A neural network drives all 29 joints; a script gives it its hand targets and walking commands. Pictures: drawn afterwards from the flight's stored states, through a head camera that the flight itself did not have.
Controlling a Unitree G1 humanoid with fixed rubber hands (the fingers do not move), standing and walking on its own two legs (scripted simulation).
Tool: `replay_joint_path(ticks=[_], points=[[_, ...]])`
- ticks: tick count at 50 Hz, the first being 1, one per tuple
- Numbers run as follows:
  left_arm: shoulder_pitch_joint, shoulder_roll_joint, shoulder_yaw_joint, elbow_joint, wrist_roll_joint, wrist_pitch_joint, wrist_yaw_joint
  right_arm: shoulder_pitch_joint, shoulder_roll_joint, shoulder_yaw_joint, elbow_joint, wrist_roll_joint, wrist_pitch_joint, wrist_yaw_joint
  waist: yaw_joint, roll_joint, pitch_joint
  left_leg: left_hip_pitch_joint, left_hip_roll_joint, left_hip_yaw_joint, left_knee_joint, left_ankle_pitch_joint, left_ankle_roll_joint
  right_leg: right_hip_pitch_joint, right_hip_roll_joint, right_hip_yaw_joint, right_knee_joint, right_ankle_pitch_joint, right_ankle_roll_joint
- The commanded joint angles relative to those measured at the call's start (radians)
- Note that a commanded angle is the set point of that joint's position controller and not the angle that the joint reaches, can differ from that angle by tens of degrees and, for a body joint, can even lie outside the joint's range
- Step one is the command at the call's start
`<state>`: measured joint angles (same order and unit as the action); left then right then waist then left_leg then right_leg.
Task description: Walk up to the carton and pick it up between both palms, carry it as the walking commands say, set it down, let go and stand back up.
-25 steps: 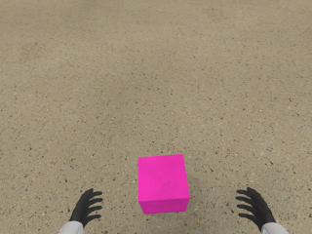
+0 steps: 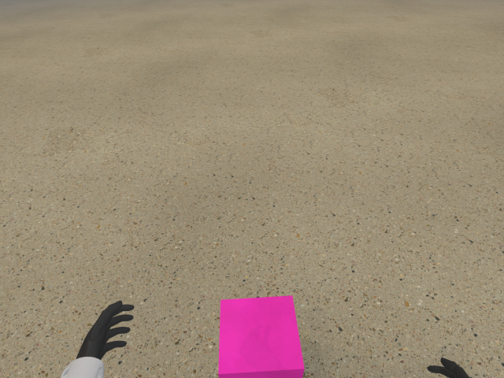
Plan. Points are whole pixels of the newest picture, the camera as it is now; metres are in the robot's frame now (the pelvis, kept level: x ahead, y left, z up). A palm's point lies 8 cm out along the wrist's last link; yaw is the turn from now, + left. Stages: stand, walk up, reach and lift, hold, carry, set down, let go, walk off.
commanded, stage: stand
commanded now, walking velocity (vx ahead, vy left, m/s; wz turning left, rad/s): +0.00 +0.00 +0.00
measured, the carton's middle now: (259, 350) +0.43 +0.01 -0.62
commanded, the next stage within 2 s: none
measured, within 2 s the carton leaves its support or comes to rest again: neither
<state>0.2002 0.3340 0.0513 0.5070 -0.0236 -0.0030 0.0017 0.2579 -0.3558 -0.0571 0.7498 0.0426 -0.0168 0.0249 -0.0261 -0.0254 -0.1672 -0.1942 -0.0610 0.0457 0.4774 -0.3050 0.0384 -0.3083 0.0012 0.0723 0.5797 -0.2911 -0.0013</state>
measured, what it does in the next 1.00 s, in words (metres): stands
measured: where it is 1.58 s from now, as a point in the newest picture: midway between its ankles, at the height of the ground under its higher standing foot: outside the picture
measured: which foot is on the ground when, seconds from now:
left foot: down 0.00-1.00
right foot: down 0.00-1.00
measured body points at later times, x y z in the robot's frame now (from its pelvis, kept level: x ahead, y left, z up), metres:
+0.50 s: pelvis -0.01 +0.00 +0.00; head -0.07 +0.00 +0.45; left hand +0.17 +0.28 -0.04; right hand +0.10 -0.31 -0.09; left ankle -0.03 +0.10 -0.73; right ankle +0.01 -0.12 -0.73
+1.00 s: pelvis -0.04 -0.01 +0.00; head -0.09 +0.00 +0.45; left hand +0.13 +0.28 -0.05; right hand +0.05 -0.32 -0.10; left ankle -0.03 +0.10 -0.73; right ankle +0.01 -0.12 -0.73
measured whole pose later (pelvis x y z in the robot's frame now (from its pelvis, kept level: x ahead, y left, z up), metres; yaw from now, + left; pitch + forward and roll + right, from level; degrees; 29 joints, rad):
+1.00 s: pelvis -0.04 -0.01 +0.00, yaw +0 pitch -2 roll +2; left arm 0.24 0.36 0.05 0.60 -0.02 -0.03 0.01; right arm 0.26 -0.37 -0.06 0.88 0.04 -0.04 0.02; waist -0.03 -0.04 -0.10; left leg -0.19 -0.06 0.05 0.49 -0.26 0.04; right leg -0.30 0.00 0.07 0.58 -0.24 0.00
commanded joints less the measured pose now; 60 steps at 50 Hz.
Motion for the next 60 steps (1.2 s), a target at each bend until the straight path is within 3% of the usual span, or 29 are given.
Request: replay_joint_path(ticks=[1, 3, 5, 6, 7, 10, 11, 14, 16, 17, 20, 21, 23, 24, 30, 33, 34, 36, 38, 42, 43, 46, 47, 49, 50, 52, 55, 56, 60], points=[[0.0, 0.176, 0.049, 0.005, 0.092, -0.041, 0.012, -0.092, -0.176, -0.061, -0.091, -0.105, -0.046, -0.018, 0.018, -0.042, 0.076, -0.024, 0.142, -0.163, -0.082, 0.185, -0.016, 0.021, -0.067, 0.051, -0.091, 0.195, -0.018], [-0.014, 0.175, 0.049, 0.013, 0.079, -0.05, 0.012, -0.089, -0.173, -0.054, -0.09, -0.107, -0.045, -0.009, 0.021, 0.016, 0.069, -0.05, 0.13, -0.142, -0.051, 0.155, -0.016, 0.033, -0.069, 0.069, -0.119, 0.148, -0.027], [-0.027, 0.191, 0.048, 0.025, 0.098, -0.048, 0.015, -0.049, -0.152, -0.048, -0.096, -0.093, -0.047, -0.01, 0.01, -0.074, 0.058, -0.03, 0.127, -0.121, -0.049, 0.216, -0.025, 0.041, -0.059, 0.049, -0.103, 0.208, -0.021], [-0.029, 0.161, 0.029, 0.018, 0.075, -0.047, 0.006, -0.073, -0.174, -0.05, -0.075, -0.106, -0.045, -0.014, 0.02, 0.007, 0.027, -0.028, 0.125, -0.133, -0.047, 0.276, -0.02, 0.061, -0.065, 0.061, -0.094, 0.237, -0.025], [-0.03, 0.183, 0.047, 0.012, 0.089, -0.054, 0.009, -0.103, -0.164, -0.067, -0.104, -0.103, -0.044, -0.015, 0.015, -0.044, 0.078, -0.026, 0.133, -0.14, -0.06, 0.304, -0.021, 0.039, -0.062, 0.04, -0.08, 0.245, -0.025], [-0.01, 0.183, 0.039, 0.04, 0.081, -0.042, 0.017, -0.079, -0.191, -0.062, -0.06, -0.093, -0.048, -0.011, 0.016, 0.022, 0.021, 0.009, 0.129, -0.127, -0.045, 0.263, -0.018, 0.063, -0.068, 0.053, -0.085, 0.241, -0.02], [0.015, 0.175, 0.037, 0.031, 0.079, -0.047, 0.015, -0.085, -0.188, -0.056, -0.081, -0.115, -0.048, -0.022, 0.045, -0.071, 0.102, -0.069, 0.14, -0.168, -0.072, 0.269, -0.002, 0.041, -0.069, 0.05, -0.071, 0.2, -0.025], [0.009, 0.181, 0.044, 0.041, 0.071, -0.04, 0.018, -0.079, -0.167, -0.049, -0.065, -0.101, -0.043, -0.027, 0.031, 0.053, 0.073, -0.065, 0.144, -0.158, -0.079, 0.216, 0.003, 0.054, -0.08, 0.065, -0.075, 0.193, -0.02], [-0.001, 0.161, 0.032, 0.048, 0.078, -0.04, 0.018, -0.102, -0.185, -0.058, -0.064, -0.113, -0.049, -0.028, 0.02, 0.041, 0.094, -0.044, 0.135, -0.188, -0.077, 0.243, 0.005, 0.043, -0.064, 0.059, -0.071, 0.204, -0.037], [-0.004, 0.202, 0.05, 0.039, 0.088, -0.041, 0.022, -0.057, -0.181, -0.059, -0.067, -0.092, -0.046, -0.019, 0.012, -0.084, 0.088, -0.062, 0.148, -0.17, -0.076, 0.173, -0.009, 0.046, -0.059, 0.053, -0.11, 0.151, -0.025], [0.017, 0.161, 0.036, 0.035, 0.081, -0.055, 0.01, -0.104, -0.229, -0.067, -0.055, -0.113, -0.053, -0.022, 0.051, -0.075, 0.095, -0.058, 0.13, -0.156, -0.068, 0.131, 0.005, 0.009, -0.069, 0.086, -0.113, 0.111, -0.037], [0.007, 0.184, 0.031, 0.043, 0.089, -0.051, 0.014, -0.076, -0.212, -0.073, -0.041, -0.107, -0.05, -0.017, 0.021, -0.075, 0.107, -0.039, 0.122, -0.157, -0.072, 0.122, -0.002, 0.001, -0.068, 0.078, -0.112, 0.102, -0.038], [0.022, 0.184, 0.04, 0.034, 0.076, -0.046, 0.015, -0.066, -0.177, -0.053, -0.028, -0.096, -0.051, -0.008, 0.029, 0.049, 0.096, -0.022, 0.13, -0.143, -0.019, 0.256, -0.006, 0.017, -0.068, 0.074, -0.074, 0.2, -0.058], [-0.005, 0.219, 0.042, 0.029, 0.087, -0.041, 0.017, -0.038, -0.175, -0.052, -0.024, -0.097, -0.057, -0.011, -0.003, -0.072, 0.101, -0.04, 0.138, -0.172, -0.043, 0.247, 0.001, 0.009, -0.064, 0.074, -0.062, 0.231, -0.049], [0.041, 0.165, 0.026, 0.063, 0.066, -0.055, 0.014, -0.035, -0.19, -0.044, 0.011, -0.092, -0.056, -0.016, 0.035, 0.032, 0.075, -0.031, 0.158, -0.201, -0.065, 0.33, 0.004, 0.065, -0.071, 0.078, -0.055, 0.229, -0.05], [0.022, 0.193, 0.035, 0.055, 0.081, -0.054, 0.016, -0.059, -0.185, -0.056, -0.011, -0.083, -0.058, -0.016, 0.029, -0.046, 0.058, -0.014, 0.154, -0.182, -0.062, 0.246, -0.004, 0.066, -0.073, 0.063, -0.072, 0.201, -0.046], [0.032, 0.181, 0.03, 0.072, 0.074, -0.053, 0.01, -0.095, -0.192, -0.043, 0.019, -0.102, -0.059, -0.018, 0.045, 0.022, 0.04, -0.011, 0.153, -0.167, -0.052, 0.239, 0.011, 0.083, -0.086, 0.089, -0.084, 0.225, -0.048], [0.022, 0.206, 0.029, 0.07, 0.076, -0.051, 0.009, -0.086, -0.181, -0.048, 0.004, -0.094, -0.05, -0.023, 0.031, -0.033, 0.087, -0.052, 0.154, -0.187, -0.072, 0.219, 0.014, 0.063, -0.072, 0.075, -0.083, 0.199, -0.045], [0.03, 0.199, 0.029, 0.101, 0.084, -0.05, 0.01, -0.059, -0.199, -0.043, 0.032, -0.103, -0.056, -0.032, 0.016, 0.015, 0.167, -0.085, 0.16, -0.191, -0.092, 0.139, 0.017, 0.006, -0.089, 0.113, -0.116, 0.136, -0.05], [0.017, 0.181, 0.021, 0.09, 0.08, -0.057, 0.02, -0.091, -0.189, -0.041, 0.04, -0.105, -0.045, -0.016, 0.044, -0.034, 0.099, -0.074, 0.145, -0.18, -0.085, 0.145, 0.011, 0.066, -0.088, 0.102, -0.119, 0.136, -0.053], [-0.023, 0.214, 0.025, 0.088, 0.084, -0.055, 0.019, -0.101, -0.211, -0.054, 0.022, -0.084, -0.047, -0.008, 0.005, -0.108, 0.144, -0.069, 0.151, -0.188, -0.101, 0.127, 0.01, 0.025, -0.092, 0.087, -0.129, 0.141, -0.05], [0.02, 0.189, 0.021, 0.098, 0.069, -0.052, 0.009, -0.129, -0.178, -0.043, 0.028, -0.102, -0.055, -0.011, 0.046, -0.03, 0.131, -0.061, 0.144, -0.186, -0.086, 0.016, 0.027, 0.018, -0.091, 0.105, -0.179, -0.002, -0.053], [0.026, 0.189, 0.022, 0.107, 0.077, -0.058, 0.008, -0.077, -0.17, -0.027, 0.049, -0.1, -0.047, -0.014, 0.022, 0.015, 0.195, -0.123, 0.146, -0.204, -0.12, -0.05, 0.035, 0.005, -0.084, 0.113, -0.163, -0.001, -0.056], [0.018, 0.217, 0.027, 0.113, 0.083, -0.058, 0.014, -0.083, -0.195, -0.037, 0.07, -0.094, -0.044, -0.005, 0.019, -0.037, 0.194, -0.116, 0.16, -0.21, -0.149, -0.062, 0.034, 0.003, -0.094, 0.116, -0.168, -0.027, -0.05], [0.068, 0.235, 0.036, 0.118, 0.075, -0.054, 0.018, -0.067, -0.241, -0.054, 0.072, -0.101, -0.037, -0.006, 0.053, 0.013, 0.233, -0.118, 0.139, -0.192, -0.121, -0.072, 0.036, -0.005, -0.094, 0.143, -0.198, -0.045, -0.044], [0.023, 0.207, 0.022, 0.104, 0.078, -0.057, 0.008, -0.054, -0.181, -0.036, 0.054, -0.086, -0.049, -0.005, 0.025, -0.087, 0.132, -0.082, 0.128, -0.171, -0.101, -0.018, 0.021, 0.043, -0.088, 0.124, -0.176, -0.023, -0.046], [-0.003, 0.182, 0.016, 0.11, 0.076, -0.049, 0.008, -0.121, -0.203, -0.042, 0.072, -0.089, -0.054, -0.016, 0.034, -0.017, 0.142, -0.057, 0.137, -0.169, -0.096, 0.007, 0.025, 0.011, -0.103, 0.139, -0.2, -0.015, -0.052], [-0.03, 0.228, 0.017, 0.114, 0.076, -0.053, 0.008, -0.096, -0.189, -0.033, 0.066, -0.079, -0.049, -0.013, 0.014, -0.073, 0.142, -0.062, 0.133, -0.173, -0.08, 0.076, 0.02, 0.014, -0.097, 0.139, -0.201, -0.002, -0.047], [0.004, 0.225, 0.026, 0.129, 0.066, -0.053, 0.009, -0.1, -0.177, -0.023, 0.074, -0.074, -0.058, -0.015, 0.027, -0.033, 0.12, -0.052, 0.148, -0.198, -0.089, 0.164, 0.028, 0.063, -0.096, 0.117, -0.158, 0.137, -0.055]])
